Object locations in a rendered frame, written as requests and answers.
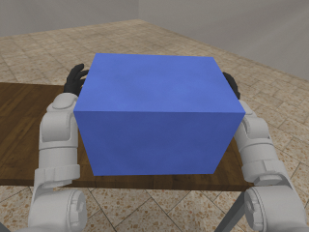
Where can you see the robot right forearm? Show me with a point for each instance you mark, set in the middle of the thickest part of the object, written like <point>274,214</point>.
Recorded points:
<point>260,163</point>

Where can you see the carton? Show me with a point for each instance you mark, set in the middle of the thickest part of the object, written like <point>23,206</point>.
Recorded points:
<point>145,114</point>

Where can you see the right robot upper arm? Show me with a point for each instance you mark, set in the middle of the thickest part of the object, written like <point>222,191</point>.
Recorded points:
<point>274,209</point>

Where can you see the robot left forearm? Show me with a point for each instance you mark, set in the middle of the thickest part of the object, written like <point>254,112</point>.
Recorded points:
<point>58,142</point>

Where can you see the left robot upper arm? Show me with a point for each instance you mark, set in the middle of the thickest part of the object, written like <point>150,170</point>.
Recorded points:
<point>58,211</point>

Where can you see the robot left hand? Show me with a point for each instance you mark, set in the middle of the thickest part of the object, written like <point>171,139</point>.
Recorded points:
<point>74,82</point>

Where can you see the table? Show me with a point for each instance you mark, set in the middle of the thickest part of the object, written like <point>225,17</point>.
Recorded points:
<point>22,106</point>

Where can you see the robot right hand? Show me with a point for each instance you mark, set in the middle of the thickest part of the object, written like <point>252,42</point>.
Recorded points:
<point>233,84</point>

